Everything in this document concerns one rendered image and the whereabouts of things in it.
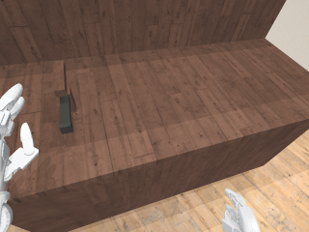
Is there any left robot forearm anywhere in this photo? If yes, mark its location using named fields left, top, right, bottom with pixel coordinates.
left=0, top=190, right=14, bottom=232

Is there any tap lever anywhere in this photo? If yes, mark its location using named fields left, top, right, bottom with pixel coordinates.
left=59, top=95, right=73, bottom=134

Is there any robot left hand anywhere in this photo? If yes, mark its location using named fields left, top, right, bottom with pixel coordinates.
left=0, top=83, right=39, bottom=191

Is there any counter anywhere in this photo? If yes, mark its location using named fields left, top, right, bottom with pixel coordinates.
left=0, top=0, right=309, bottom=232

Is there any robot right hand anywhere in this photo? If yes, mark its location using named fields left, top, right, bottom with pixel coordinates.
left=222, top=188, right=261, bottom=232

